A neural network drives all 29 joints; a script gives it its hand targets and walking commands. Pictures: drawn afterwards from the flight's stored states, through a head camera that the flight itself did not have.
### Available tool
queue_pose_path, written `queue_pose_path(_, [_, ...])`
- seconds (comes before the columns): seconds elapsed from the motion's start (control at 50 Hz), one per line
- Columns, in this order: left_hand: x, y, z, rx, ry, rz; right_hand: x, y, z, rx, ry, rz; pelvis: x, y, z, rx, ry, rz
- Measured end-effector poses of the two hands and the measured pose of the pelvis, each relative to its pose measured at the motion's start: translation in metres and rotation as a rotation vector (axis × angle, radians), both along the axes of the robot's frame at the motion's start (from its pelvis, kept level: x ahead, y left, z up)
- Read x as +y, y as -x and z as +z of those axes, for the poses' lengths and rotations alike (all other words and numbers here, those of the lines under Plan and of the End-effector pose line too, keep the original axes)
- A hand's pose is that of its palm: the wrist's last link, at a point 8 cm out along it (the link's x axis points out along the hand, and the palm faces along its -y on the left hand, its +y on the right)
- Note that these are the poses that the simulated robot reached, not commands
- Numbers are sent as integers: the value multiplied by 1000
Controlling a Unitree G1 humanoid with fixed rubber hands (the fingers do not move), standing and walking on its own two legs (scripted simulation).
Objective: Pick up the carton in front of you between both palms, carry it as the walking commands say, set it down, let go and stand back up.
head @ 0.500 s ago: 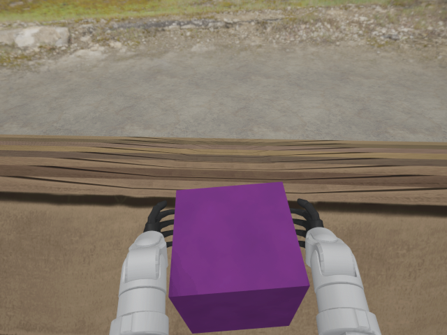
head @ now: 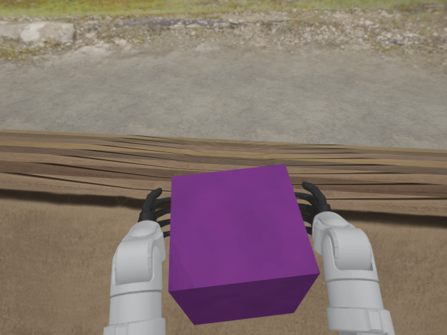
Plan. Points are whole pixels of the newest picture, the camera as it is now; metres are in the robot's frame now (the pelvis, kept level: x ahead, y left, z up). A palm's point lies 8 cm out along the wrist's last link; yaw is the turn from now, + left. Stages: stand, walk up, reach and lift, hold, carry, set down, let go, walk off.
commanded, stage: carry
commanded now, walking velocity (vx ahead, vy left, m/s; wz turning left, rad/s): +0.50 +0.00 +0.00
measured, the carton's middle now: (236, 249) +0.30 +0.00 +0.01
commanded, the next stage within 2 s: none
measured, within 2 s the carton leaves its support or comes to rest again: neither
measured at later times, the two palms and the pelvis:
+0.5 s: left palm (154, 152) +0.50 +0.18 +0.10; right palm (281, 142) +0.53 -0.12 +0.11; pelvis +0.25 +0.00 +0.00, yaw +3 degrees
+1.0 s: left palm (175, 96) +0.81 +0.16 +0.09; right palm (267, 89) +0.84 -0.14 +0.10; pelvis +0.55 -0.01 +0.01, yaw +4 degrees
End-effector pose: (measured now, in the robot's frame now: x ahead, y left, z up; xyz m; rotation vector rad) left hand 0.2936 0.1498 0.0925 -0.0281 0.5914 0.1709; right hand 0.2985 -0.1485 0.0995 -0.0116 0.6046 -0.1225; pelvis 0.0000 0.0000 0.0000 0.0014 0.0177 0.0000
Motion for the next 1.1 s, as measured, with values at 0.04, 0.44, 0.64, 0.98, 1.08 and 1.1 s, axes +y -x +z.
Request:
queue_pose_path(0.04, [7, -9, 3, 23, -11, -4, 7, -10, 3, 23, -13, -3, 3, -17, 2, 17, 8, -23])
queue_pose_path(0.44, [14, -166, 9, 122, 49, 108, 15, -191, 7, 127, -56, 40, -12, -207, 12, 67, -8, 60])
queue_pose_path(0.64, [22, -306, -4, 157, 40, 17, 22, -298, -14, 155, -45, -40, 20, -328, 2, 66, -11, -5])
queue_pose_path(0.98, [7, -510, 1, 116, 21, 82, 7, -532, -1, 114, -39, 37, -14, -542, 4, 57, 13, 72])
queue_pose_path(1.08, [29, -564, 7, 75, 41, 144, 31, -599, 2, 78, -64, 77, -4, -592, 0, 40, 14, 56])
queue_pose_path(1.1, [33, -579, 8, 52, 40, 141, 34, -613, 2, 55, -66, 74, -1, -603, -5, 32, 24, 55])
